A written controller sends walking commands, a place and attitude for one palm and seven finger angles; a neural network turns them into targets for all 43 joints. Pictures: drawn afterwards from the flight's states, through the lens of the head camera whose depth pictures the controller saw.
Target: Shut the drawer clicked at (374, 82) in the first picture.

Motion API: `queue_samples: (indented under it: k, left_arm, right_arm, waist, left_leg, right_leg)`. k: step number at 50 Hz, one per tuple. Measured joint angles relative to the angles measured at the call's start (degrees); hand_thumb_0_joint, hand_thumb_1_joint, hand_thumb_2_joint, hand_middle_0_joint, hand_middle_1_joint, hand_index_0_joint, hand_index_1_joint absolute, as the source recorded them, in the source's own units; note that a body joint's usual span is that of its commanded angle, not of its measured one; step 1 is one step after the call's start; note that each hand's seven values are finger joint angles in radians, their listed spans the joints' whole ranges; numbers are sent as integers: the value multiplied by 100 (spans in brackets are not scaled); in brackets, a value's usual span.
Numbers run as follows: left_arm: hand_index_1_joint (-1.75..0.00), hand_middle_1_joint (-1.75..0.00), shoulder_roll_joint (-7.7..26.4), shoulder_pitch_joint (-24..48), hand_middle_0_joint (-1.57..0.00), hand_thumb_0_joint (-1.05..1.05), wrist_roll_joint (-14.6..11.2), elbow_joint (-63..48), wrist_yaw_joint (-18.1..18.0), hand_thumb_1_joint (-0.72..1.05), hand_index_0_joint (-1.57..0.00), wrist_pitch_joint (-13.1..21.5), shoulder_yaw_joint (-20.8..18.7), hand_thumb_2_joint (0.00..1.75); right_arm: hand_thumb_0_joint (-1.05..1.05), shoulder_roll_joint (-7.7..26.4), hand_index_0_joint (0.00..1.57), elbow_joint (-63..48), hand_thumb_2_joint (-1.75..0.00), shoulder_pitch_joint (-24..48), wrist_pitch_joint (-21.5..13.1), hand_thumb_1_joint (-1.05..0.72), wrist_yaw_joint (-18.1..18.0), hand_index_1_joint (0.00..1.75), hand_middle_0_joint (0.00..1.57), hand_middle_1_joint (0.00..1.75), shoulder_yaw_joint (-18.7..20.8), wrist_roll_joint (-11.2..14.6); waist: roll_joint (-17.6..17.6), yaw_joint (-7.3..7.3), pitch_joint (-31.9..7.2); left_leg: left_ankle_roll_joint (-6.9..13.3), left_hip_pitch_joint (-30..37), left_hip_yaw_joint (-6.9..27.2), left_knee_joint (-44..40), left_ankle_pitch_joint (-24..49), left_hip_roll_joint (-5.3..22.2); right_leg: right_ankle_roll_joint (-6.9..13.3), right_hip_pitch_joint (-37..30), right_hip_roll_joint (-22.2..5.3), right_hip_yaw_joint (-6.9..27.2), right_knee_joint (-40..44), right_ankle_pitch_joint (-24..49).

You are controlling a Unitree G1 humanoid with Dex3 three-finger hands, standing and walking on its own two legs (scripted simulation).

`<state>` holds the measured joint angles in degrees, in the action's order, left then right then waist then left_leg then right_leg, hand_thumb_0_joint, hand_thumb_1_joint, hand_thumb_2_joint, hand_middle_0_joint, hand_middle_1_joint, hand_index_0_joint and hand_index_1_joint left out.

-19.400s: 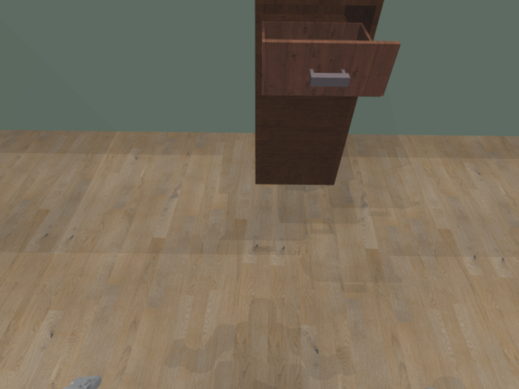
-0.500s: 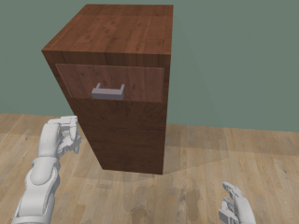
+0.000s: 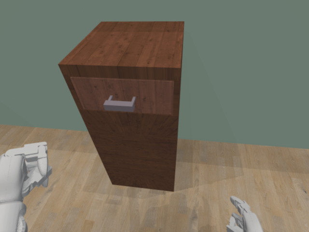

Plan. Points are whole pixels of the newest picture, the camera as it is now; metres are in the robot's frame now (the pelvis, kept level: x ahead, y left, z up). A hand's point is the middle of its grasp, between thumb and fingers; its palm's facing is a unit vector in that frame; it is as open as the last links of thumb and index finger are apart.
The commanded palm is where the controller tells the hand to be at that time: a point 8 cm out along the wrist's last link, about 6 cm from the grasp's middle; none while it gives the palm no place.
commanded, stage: draw the hand back to the body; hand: left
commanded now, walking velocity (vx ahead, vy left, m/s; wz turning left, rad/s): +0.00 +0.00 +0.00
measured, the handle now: (120, 102) +0.55 +0.20 +0.03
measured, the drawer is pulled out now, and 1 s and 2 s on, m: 0.00 0.00 0.00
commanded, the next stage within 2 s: step back with the hand held close in 0.22 s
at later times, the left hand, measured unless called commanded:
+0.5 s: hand (35, 172) +0.18 +0.25 +0.17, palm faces +0.40 -0.80 -0.45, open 3.3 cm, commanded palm +0.11 +0.28 +0.17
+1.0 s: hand (12, 207) +0.12 +0.26 +0.15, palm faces +0.37 -0.80 -0.47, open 3.3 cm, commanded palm +0.05 +0.30 +0.17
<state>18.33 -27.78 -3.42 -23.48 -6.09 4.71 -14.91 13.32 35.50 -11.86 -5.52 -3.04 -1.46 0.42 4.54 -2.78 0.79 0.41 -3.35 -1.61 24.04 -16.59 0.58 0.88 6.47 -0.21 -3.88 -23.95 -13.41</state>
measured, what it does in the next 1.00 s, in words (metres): shifts its weight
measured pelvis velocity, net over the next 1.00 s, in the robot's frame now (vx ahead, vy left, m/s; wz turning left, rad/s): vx -0.08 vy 0.02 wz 0.00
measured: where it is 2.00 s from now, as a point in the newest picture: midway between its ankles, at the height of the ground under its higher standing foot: outside the picture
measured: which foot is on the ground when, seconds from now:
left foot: down 0.00-1.00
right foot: down 0.00-1.00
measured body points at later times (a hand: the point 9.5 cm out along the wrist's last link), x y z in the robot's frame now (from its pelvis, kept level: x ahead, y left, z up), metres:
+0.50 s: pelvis -0.02 +0.00 +0.00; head -0.02 -0.02 +0.45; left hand +0.15 +0.29 +0.19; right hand +0.16 -0.23 -0.09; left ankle -0.03 +0.11 -0.74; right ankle +0.00 -0.11 -0.74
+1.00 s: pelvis -0.08 +0.02 -0.01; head -0.05 +0.03 +0.44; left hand +0.09 +0.30 +0.18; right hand +0.11 -0.21 -0.08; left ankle -0.03 +0.11 -0.74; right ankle +0.00 -0.11 -0.74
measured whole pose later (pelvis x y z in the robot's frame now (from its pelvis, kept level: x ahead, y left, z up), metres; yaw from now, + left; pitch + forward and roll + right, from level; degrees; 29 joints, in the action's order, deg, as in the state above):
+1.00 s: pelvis -0.08 +0.02 -0.01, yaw +0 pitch +0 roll -1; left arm 21.5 -35.0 -0.9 -33.7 -8.1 12.0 -21.6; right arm 12.0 30.6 -11.1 -3.2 -3.7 0.1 0.4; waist 0.0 -0.1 1.8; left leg 2.6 -20.5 -1.8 34.2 -14.4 -0.5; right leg -0.4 21.4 -1.6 -3.7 -29.6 -8.7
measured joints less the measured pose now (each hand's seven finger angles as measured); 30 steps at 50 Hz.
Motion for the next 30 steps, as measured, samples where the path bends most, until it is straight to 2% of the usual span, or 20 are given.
queue_samples:
  k: [5,10,18,24,30]
  left_arm:
    - [-160,-160,53,-366,-140,2,12,-352,-43,89,-141,101,-186,90]
    - [-160,-160,-34,-290,-140,2,45,-281,-76,89,-141,144,-163,90]
    - [-160,-160,-53,-183,-141,2,52,-233,-79,89,-141,131,-91,90]
    - [-160,-160,116,-282,-141,2,71,-338,-52,89,-141,509,-539,90]
    - [-160,-160,192,-676,-140,2,103,-498,-43,89,-141,526,-454,90]
  right_arm:
    - [1,3,20,5,-90,-17,-120,-90,-31,30,20,30,41,13]
    - [1,0,20,38,-90,21,-194,-90,-68,30,20,30,48,10]
    - [1,-65,20,56,-90,25,-298,-90,-89,30,20,30,3,-12]
    - [1,-29,20,-122,-90,67,20,-90,-11,30,20,30,45,-47]
    - [1,80,20,-233,-90,78,349,-90,-36,30,20,30,236,-20]
  waist:
    - [19,-61,-20]
    - [20,-105,29]
    - [-25,-70,82]
    - [-51,147,6]
    - [-153,317,50]
  left_leg:
    - [-7,-7,13,67,-22,16]
    - [-6,-39,48,109,0,8]
    - [-25,-31,34,100,33,26]
    - [-12,-462,43,207,65,73]
    - [74,-758,-36,165,192,-49]
  right_leg:
    - [8,-17,13,-13,-21,-1]
    - [13,-6,3,-47,-47,16]
    - [35,-4,22,-34,-43,52]
    - [23,312,70,-44,103,221]
    - [-65,685,-53,36,8,300]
